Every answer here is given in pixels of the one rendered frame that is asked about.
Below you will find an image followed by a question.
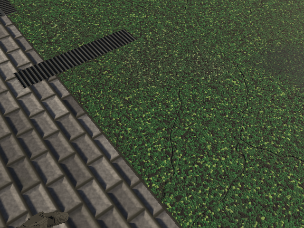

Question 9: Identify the robot left hand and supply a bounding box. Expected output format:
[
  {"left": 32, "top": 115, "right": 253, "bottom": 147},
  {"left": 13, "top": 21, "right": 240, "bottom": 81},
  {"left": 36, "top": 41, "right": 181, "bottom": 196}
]
[{"left": 16, "top": 211, "right": 68, "bottom": 228}]

